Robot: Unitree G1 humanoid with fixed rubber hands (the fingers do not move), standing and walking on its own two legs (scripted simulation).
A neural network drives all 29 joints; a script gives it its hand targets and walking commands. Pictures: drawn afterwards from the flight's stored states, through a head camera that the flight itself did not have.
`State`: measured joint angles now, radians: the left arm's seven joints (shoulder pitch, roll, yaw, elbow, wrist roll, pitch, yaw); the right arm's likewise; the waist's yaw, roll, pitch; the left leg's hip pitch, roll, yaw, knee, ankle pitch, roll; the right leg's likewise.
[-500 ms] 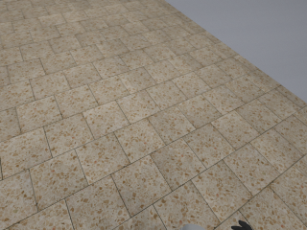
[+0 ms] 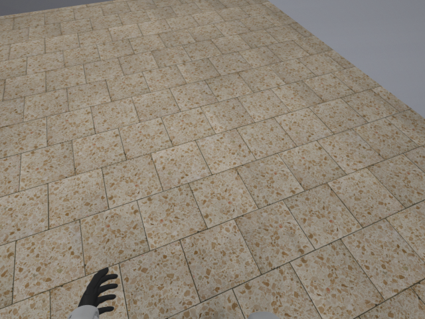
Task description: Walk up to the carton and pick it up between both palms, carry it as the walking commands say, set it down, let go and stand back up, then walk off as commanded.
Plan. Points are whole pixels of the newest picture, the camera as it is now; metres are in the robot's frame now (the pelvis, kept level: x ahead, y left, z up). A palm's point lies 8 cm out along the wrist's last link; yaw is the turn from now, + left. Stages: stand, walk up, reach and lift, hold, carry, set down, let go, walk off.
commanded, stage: walk up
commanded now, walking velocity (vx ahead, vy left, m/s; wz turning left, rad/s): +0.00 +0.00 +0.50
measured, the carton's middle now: out of the picture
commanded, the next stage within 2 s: none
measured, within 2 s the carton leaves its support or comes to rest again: neither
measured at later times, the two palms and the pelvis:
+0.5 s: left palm out of the picture -0.06 +0.27 -0.13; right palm (316, 290) +0.18 -0.21 -0.12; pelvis -0.01 +0.01 -0.01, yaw +18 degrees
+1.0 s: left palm out of the picture -0.01 +0.34 -0.11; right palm (305, 317) +0.13 -0.18 -0.12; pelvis -0.02 +0.05 +0.00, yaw +29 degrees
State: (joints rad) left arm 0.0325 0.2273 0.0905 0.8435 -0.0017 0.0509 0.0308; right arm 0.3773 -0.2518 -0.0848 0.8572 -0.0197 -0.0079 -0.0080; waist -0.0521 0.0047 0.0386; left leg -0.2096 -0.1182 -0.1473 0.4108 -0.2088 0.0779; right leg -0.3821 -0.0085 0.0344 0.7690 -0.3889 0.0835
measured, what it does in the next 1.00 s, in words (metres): steps on the spot, turning left: right foot, then left foot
